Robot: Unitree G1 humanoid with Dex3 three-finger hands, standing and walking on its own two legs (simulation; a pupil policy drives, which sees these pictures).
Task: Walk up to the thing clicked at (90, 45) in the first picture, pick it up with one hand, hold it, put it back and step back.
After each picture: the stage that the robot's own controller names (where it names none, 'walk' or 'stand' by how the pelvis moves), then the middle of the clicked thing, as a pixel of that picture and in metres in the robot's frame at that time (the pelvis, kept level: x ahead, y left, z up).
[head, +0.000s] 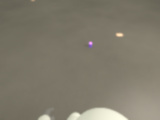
stand; (90, 44) +1.60 +0.05 -0.72
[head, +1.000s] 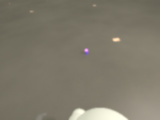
walk; (86, 52) +1.47 +0.24 -0.71
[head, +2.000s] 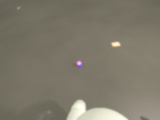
walk; (79, 64) +0.93 +0.32 -0.72
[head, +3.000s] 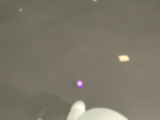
walk; (80, 84) +0.55 +0.23 -0.72
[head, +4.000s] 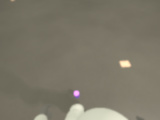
stand; (76, 94) +0.36 +0.20 -0.70
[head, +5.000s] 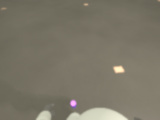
stand; (73, 104) +0.30 +0.20 -0.72
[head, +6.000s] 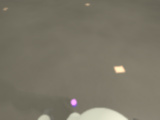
stand; (74, 103) +0.31 +0.20 -0.73
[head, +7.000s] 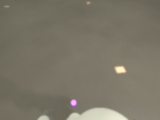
stand; (73, 103) +0.30 +0.20 -0.73
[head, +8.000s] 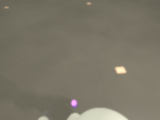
stand; (74, 103) +0.30 +0.20 -0.73
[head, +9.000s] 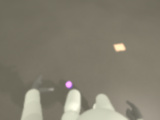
go down; (69, 85) +0.33 +0.22 -0.59
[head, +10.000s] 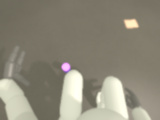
go down; (66, 68) +0.37 +0.25 -0.32
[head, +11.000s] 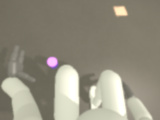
close in; (53, 63) +0.35 +0.28 -0.25
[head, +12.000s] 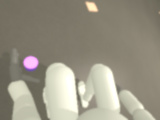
close; (31, 64) +0.34 +0.29 -0.21
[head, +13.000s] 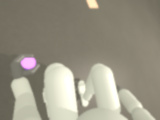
close; (29, 64) +0.34 +0.30 -0.21
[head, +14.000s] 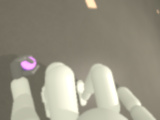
lift; (28, 64) +0.33 +0.30 -0.22
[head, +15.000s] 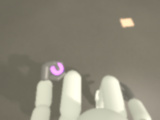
lift; (58, 71) +0.30 +0.25 -0.06
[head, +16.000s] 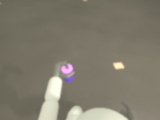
lift; (67, 73) +0.33 +0.17 +0.03
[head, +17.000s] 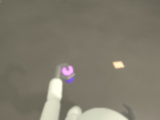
hold; (68, 74) +0.33 +0.18 +0.00
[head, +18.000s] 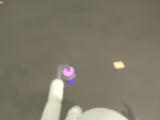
hold; (69, 75) +0.32 +0.17 +0.00
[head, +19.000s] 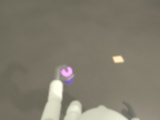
crouch; (67, 75) +0.33 +0.18 -0.04
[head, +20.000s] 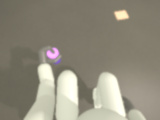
lower; (54, 56) +0.42 +0.25 -0.10
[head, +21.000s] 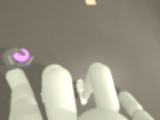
lower; (23, 58) +0.38 +0.32 -0.22
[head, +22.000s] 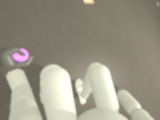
lower; (22, 58) +0.38 +0.32 -0.22
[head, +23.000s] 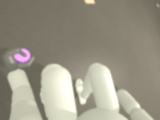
lower; (23, 58) +0.37 +0.32 -0.22
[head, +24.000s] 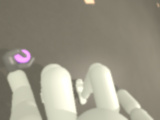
lower; (24, 59) +0.36 +0.32 -0.22
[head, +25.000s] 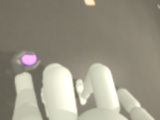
open; (29, 61) +0.35 +0.29 -0.22
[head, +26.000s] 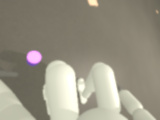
withdraw; (33, 59) +0.36 +0.28 -0.22
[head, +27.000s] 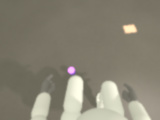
walk; (71, 71) +0.39 +0.22 -0.44
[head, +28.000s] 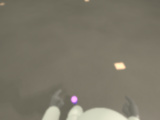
stand; (74, 100) +0.33 +0.18 -0.66
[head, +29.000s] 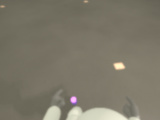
stand; (73, 100) +0.33 +0.20 -0.67
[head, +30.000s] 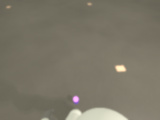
stand; (76, 100) +0.34 +0.18 -0.71
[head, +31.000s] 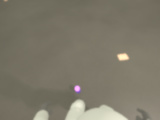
walk; (77, 89) +0.39 +0.21 -0.69
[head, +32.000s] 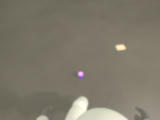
walk; (80, 75) +0.61 +0.21 -0.70
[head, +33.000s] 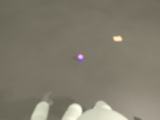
walk; (80, 58) +0.89 +0.19 -0.69
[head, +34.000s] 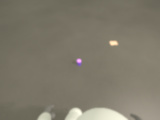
stand; (79, 62) +0.93 +0.22 -0.71
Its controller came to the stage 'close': yes
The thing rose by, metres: 0.70
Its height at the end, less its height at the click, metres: +0.00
